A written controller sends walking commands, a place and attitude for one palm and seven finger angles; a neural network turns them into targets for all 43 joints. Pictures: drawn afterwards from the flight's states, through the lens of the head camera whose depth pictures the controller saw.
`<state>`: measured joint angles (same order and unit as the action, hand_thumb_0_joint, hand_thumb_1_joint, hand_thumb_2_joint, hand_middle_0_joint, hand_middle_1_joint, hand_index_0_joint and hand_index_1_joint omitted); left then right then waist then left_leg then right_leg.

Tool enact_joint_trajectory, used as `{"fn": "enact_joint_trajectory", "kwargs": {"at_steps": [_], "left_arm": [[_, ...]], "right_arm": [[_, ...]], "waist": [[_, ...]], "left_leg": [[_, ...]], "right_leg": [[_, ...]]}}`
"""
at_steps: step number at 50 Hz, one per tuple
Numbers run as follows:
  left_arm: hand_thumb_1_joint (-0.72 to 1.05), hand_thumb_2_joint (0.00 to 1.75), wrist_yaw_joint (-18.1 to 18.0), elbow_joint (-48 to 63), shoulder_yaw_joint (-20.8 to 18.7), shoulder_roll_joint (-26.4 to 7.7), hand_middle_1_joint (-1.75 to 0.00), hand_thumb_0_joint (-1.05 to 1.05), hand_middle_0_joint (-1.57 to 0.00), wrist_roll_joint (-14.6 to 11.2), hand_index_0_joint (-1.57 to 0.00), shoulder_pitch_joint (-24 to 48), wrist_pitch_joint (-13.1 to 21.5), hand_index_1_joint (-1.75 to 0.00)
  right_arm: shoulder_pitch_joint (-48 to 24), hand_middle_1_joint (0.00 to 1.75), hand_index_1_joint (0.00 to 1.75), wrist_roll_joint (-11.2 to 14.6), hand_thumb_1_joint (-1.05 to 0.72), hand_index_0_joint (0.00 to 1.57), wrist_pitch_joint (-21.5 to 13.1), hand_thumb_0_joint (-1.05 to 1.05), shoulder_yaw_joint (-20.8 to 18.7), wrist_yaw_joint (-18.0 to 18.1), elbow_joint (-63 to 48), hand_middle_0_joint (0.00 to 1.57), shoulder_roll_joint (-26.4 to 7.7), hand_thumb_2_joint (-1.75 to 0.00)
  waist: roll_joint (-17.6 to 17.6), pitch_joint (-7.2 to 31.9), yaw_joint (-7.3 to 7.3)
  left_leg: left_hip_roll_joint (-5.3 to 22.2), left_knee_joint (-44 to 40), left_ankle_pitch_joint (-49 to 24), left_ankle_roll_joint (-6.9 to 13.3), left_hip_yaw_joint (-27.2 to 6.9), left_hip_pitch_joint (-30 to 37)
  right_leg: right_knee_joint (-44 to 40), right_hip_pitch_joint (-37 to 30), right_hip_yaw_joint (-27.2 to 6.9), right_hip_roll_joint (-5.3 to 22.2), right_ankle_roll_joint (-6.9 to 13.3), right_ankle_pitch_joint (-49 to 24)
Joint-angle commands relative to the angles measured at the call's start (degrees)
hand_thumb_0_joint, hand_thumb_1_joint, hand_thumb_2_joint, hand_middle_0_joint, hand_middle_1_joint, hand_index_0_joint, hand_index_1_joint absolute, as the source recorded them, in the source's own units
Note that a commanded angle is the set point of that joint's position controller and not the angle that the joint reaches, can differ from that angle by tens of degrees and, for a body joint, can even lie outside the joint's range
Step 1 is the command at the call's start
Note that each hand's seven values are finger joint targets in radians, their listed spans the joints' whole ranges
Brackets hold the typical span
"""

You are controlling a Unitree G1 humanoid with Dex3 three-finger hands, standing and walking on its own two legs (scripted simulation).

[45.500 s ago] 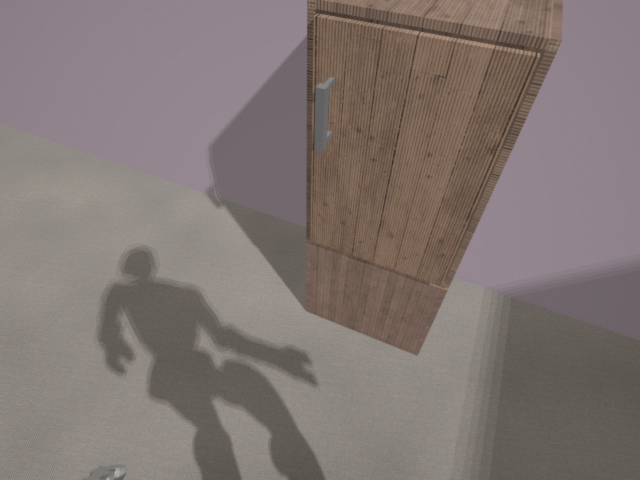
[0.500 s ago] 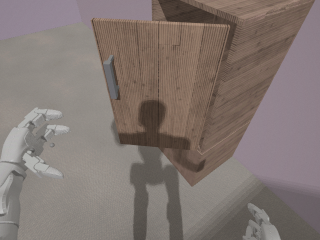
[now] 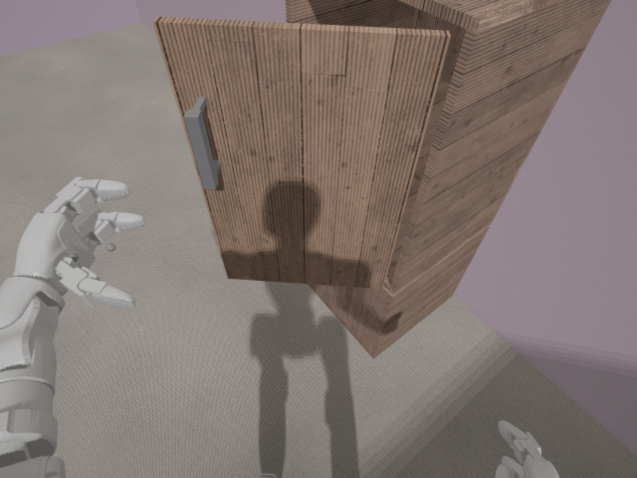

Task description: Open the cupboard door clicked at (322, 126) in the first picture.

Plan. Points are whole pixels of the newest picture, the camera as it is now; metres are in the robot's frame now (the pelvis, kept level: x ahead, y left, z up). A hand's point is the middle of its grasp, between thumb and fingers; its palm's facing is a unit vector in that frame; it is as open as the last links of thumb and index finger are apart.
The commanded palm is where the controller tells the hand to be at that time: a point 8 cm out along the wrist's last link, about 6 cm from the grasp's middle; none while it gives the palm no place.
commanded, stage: move the hooked fingers beside the handle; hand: left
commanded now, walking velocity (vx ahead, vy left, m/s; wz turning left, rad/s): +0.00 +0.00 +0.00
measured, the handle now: (206, 144) +0.57 +0.21 +0.10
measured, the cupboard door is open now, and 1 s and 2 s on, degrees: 48 48 48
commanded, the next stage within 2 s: none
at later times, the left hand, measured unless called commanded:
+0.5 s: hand (127, 210) +0.41 +0.28 +0.11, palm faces -0.01 -1.00 +0.03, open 14.0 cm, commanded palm +0.39 +0.32 +0.11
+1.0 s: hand (152, 171) +0.49 +0.27 +0.11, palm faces +0.00 -1.00 +0.02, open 14.0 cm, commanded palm +0.48 +0.32 +0.10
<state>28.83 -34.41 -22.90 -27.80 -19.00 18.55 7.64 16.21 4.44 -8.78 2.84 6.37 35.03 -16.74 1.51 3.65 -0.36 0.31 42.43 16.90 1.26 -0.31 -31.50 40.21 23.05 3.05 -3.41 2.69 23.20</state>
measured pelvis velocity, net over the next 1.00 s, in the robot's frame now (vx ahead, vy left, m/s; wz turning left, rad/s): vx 0.00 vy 0.02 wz -0.03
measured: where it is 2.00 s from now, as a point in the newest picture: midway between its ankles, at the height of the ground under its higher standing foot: outside the picture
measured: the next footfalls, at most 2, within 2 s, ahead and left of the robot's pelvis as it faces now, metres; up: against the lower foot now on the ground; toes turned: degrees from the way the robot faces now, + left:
none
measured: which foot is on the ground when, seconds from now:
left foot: down 0.00-1.00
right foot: down 0.00-1.00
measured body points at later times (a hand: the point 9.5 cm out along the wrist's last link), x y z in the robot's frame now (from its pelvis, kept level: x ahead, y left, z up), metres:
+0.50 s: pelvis +0.00 +0.02 -0.01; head +0.05 +0.04 +0.44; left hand +0.40 +0.33 +0.11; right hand +0.09 -0.25 -0.10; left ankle +0.05 +0.10 -0.71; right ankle -0.03 -0.09 -0.71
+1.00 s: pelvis +0.00 +0.02 -0.02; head +0.09 +0.04 +0.42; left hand +0.48 +0.32 +0.11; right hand +0.00 -0.27 -0.12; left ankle +0.05 +0.10 -0.71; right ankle -0.03 -0.09 -0.71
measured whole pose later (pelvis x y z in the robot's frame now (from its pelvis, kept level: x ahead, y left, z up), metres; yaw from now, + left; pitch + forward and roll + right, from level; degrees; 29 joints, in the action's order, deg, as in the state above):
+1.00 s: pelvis +0.00 +0.02 -0.02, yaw -2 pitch +15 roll -3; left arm 25.3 -70.2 -24.9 -39.4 -9.2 51.2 15.5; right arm 23.7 2.7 1.0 2.4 4.2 37.8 -17.3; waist 0.4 4.9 -8.2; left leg 1.3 49.3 19.4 2.5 0.4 -45.0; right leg 45.5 36.0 2.4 -4.2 1.6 24.5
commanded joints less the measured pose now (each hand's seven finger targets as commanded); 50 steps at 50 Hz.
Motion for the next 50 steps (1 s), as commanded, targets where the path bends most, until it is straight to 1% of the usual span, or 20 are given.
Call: {"fn": "enact_joint_trajectory", "kwargs": {"at_steps": [1, 8, 10, 16, 17, 18, 19, 20, 21, 24, 27, 30, 34, 35, 36, 37, 41, 44, 47, 50], "left_arm": [[-0.50, 0.30, -0.19, 6.14, -7.23, -19.43, -1.20, 0.00, -0.30, -0.84, -0.30, 18.47, 3.67, -1.20], [-0.50, 0.30, -1.37, 6.60, -5.88, -18.47, -1.20, 0.00, -0.30, 0.49, -0.30, 23.58, 6.26, -1.20], [-0.50, 0.30, -1.43, 5.67, -5.76, -18.87, -1.20, 0.00, -0.30, 0.43, -0.30, 25.95, 6.95, -1.20], [-0.50, 0.30, -1.35, 1.15, -3.74, -18.15, -1.20, 0.00, -0.30, 1.63, -0.30, 31.00, 7.21, -1.20], [-0.50, 0.30, -1.36, 0.82, -1.53, -16.37, -1.20, 0.00, -0.30, 1.95, -0.30, 33.51, 7.23, -1.20], [-0.50, 0.30, -1.77, -0.87, -3.18, -17.97, -1.20, 0.00, -0.30, 2.20, -0.30, 33.49, 7.06, -1.20], [-0.50, 0.30, -1.76, -2.31, -1.75, -17.09, -1.20, 0.00, -0.30, 2.45, -0.30, 35.32, 7.03, -1.20], [-0.50, 0.30, -2.13, -3.43, -3.24, -18.70, -1.20, 0.00, -0.30, 2.26, -0.30, 36.66, 7.41, -1.20], [-0.50, 0.30, -2.39, -4.51, -4.90, -21.02, -1.20, 0.00, -0.30, 2.82, -0.30, 36.88, 7.69, -1.20], [-0.50, 0.30, -2.89, -4.18, -1.60, -17.62, -1.20, 0.00, -0.30, 3.63, -0.30, 39.59, 9.05, -1.20], [-0.50, 0.30, -3.70, -7.83, -1.58, -18.31, -1.20, 0.00, -0.30, 4.43, -0.30, 42.14, 9.81, -1.20], [-0.50, 0.30, -3.94, -11.81, -2.32, -19.61, -1.20, 0.00, -0.30, 4.77, -0.30, 44.89, 10.22, -1.20], [-0.50, 0.30, -4.05, -15.36, -1.47, -20.95, -1.20, 0.00, -0.30, 6.65, -0.30, 50.09, 10.70, -1.20], [-0.50, 0.30, -4.24, -15.77, -1.99, -21.44, -1.20, 0.00, -0.30, 6.46, -0.30, 51.13, 11.25, -1.20], [-0.50, 0.30, -4.26, -17.32, -3.69, -23.87, -1.20, 0.00, -0.30, 7.02, -0.30, 50.90, 11.55, -1.20], [-0.50, 0.30, -4.27, -16.40, -3.09, -23.87, -1.20, 0.00, -0.30, 7.16, -0.30, 52.74, 12.06, -1.20], [-0.50, 0.30, -3.94, -18.92, -4.45, -26.10, -1.20, 0.00, -0.30, 7.58, -0.30, 54.18, 13.19, -1.20], [-0.50, 0.30, -3.59, -21.99, -3.50, -26.12, -1.20, 0.00, -0.30, 8.37, -0.30, 55.58, 12.49, -1.20], [-0.50, 0.30, -3.42, -25.35, -3.72, -27.73, -1.20, 0.00, -0.30, 9.07, -0.30, 56.45, 11.38, -1.20], [-0.50, 0.30, -3.38, -25.02, -4.91, -30.20, -1.20, 0.00, -0.30, 9.14, -0.30, 59.43, 11.41, -1.20]], "right_arm": [[-0.96, 0.30, 0.30, -0.04, -0.90, 0.20, -1.53, 0.00, -3.48, 0.17, -7.85, 0.20, -8.44, -0.90], [1.19, 0.30, 0.30, -0.46, -0.90, 0.20, 0.11, 0.00, -4.11, -0.65, -8.21, 0.20, -8.62, -0.90], [2.07, 0.30, 0.30, -0.48, -0.90, 0.20, 0.59, 0.00, -4.20, -0.56, -7.86, 0.20, -8.76, -0.90], [2.96, 0.30, 0.30, -0.46, -0.90, 0.20, 1.69, 0.00, -4.34, -0.59, -6.76, 0.20, -9.23, -0.90], [3.21, 0.30, 0.30, -0.48, -0.90, 0.20, 1.92, 0.00, -4.25, -0.60, -6.39, 0.20, -9.15, -0.90], [3.88, 0.30, 0.30, -0.63, -0.90, 0.20, 2.21, 0.00, -4.49, -0.56, -6.08, 0.20, -9.42, -0.90], [3.81, 0.30, 0.30, -0.59, -0.90, 0.20, 2.39, 0.00, -4.26, -0.57, -5.99, 0.20, -9.43, -0.90], [4.48, 0.30, 0.30, -0.68, -0.90, 0.20, 2.60, 0.00, -4.32, -0.47, -5.54, 0.20, -9.53, -0.90], [4.54, 0.30, 0.30, -0.79, -0.90, 0.20, 2.85, 0.00, -4.42, -0.52, -5.51, 0.20, -9.84, -0.90], [5.00, 0.30, 0.30, -0.99, -0.90, 0.20, 3.20, 0.00, -4.36, -0.96, -5.60, 0.20, -9.47, -0.90], [5.83, 0.30, 0.30, -1.14, -0.90, 0.20, 3.91, 0.00, -4.30, -1.15, -4.91, 0.20, -9.66, -0.90], [6.99, 0.30, 0.30, -1.24, -0.90, 0.20, 4.65, 0.00, -4.30, -1.06, -4.48, 0.20, -9.99, -0.90], [8.21, 0.30, 0.30, -1.52, -0.90, 0.20, 5.43, 0.00, -4.31, -1.17, -3.58, 0.20, -10.27, -0.90], [8.96, 0.30, 0.30, -1.72, -0.90, 0.20, 5.61, 0.00, -4.33, -1.12, -3.39, 0.20, -10.32, -0.90], [9.25, 0.30, 0.30, -1.66, -0.90, 0.20, 5.87, 0.00, -4.44, -1.18, -3.18, 0.20, -10.71, -0.90], [9.55, 0.30, 0.30, -1.72, -0.90, 0.20, 6.13, 0.00, -4.46, -1.21, -3.05, 0.20, -10.71, -0.90], [10.94, 0.30, 0.30, -1.88, -0.90, 0.20, 6.90, 0.00, -4.55, -1.32, -2.40, 0.20, -10.96, -0.90], [11.88, 0.30, 0.30, -1.97, -0.90, 0.20, 7.54, 0.00, -4.46, -1.48, -1.83, 0.20, -11.00, -0.90], [13.13, 0.30, 0.30, -1.90, -0.90, 0.20, 8.42, 0.00, -4.43, -1.27, -1.50, 0.20, -11.33, -0.90], [14.38, 0.30, 0.30, -2.19, -0.90, 0.20, 8.92, 0.00, -4.33, -1.25, -1.45, 0.20, -11.58, -0.90]], "waist": [[0.83, 14.01, 0.01], [4.67, 17.27, -0.59], [2.53, 17.04, -1.41], [6.14, 16.80, -2.20], [6.06, 16.38, -3.24], [4.66, 16.26, -3.01], [5.18, 15.33, -3.54], [2.58, 15.52, -3.61], [3.64, 16.92, -2.99], [6.90, 18.88, -3.53], [6.52, 17.78, -4.23], [3.43, 17.33, -4.67], [6.58, 18.20, -5.69], [4.28, 18.86, -5.98], [5.10, 19.94, -5.59], [5.67, 20.90, -6.33], [6.03, 23.63, -6.29], [7.26, 21.84, -7.05], [5.21, 20.31, -7.98], [6.03, 21.94, -8.29]], "left_leg": [[-0.61, -3.65, -10.43, 1.50, -1.52, 12.67], [-0.25, -3.21, -13.26, 1.29, -1.95, 16.15], [-0.10, -2.96, -12.88, 1.46, -2.21, 15.63], [0.29, -3.22, -10.82, 1.09, -3.40, 17.20], [0.50, -3.32, -10.56, 1.08, -3.77, 17.91], [0.71, -3.44, -10.02, 0.98, -4.22, 17.51], [0.63, -3.49, -9.10, 1.03, -4.19, 16.90], [0.51, -2.95, -9.64, 1.33, -4.02, 15.79], [0.51, -2.78, -9.80, 1.21, -3.78, 15.57], [0.99, -2.87, -11.31, 0.55, -5.04, 19.51], [1.19, -2.53, -9.83, 0.54, -5.24, 18.19], [1.07, -2.13, -9.45, 0.98, -4.98, 15.75], [1.38, -1.43, -9.11, 0.70, -5.28, 16.13], [1.32, -0.83, -10.05, 0.99, -5.16, 15.29], [1.39, -0.49, -10.41, 0.85, -5.08, 15.23], [1.51, -0.24, -10.62, 0.86, -5.14, 15.88], [1.46, 1.01, -12.24, 0.95, -4.83, 15.54], [1.50, 1.41, -11.26, 1.00, -4.74, 14.00], [1.49, 2.09, -11.38, 1.44, -4.37, 11.18], [1.35, 3.00, -12.83, 1.64, -3.97, 10.42]], "right_leg": [[-6.52, 2.17, -4.26, 1.97, -2.24, -18.77], [-5.01, 4.39, -2.75, 0.89, -1.37, -19.21], [-4.87, 4.69, -2.41, 0.54, -1.23, -18.07], [-4.91, 9.00, -1.98, 0.43, -0.88, -14.11], [-5.02, 10.32, -1.67, 0.46, -0.92, -13.33], [-4.95, 10.79, -1.41, 0.36, -0.89, -12.34], [-5.08, 11.50, -1.55, 0.45, -0.92, -11.59], [-4.99, 10.31, -1.55, 0.37, -0.83, -12.46], [-4.72, 9.89, -1.98, 0.51, -0.93, -12.88], [-3.99, 12.57, -1.24, 0.44, -0.69, -11.94], [-3.78, 14.13, -1.24, 0.33, -0.74, -10.40], [-3.54, 13.43, -1.21, 0.34, -0.75, -10.58], [-2.92, 16.16, -1.41, 0.54, -0.96, -9.86], [-2.71, 15.26, -1.43, 0.36, -0.91, -10.52], [-2.47, 15.44, -1.74, 0.34, -1.03, -10.92], [-2.36, 15.90, -1.80, 0.35, -1.12, -10.94], [-1.58, 15.48, -2.10, 0.03, -1.20, -12.47], [-1.55, 17.10, -2.00, -0.05, -1.29, -11.52], [-1.58, 17.17, -2.28, -0.08, -1.54, -12.54], [-1.12, 16.33, -2.60, -0.21, -1.53, -13.98]]}}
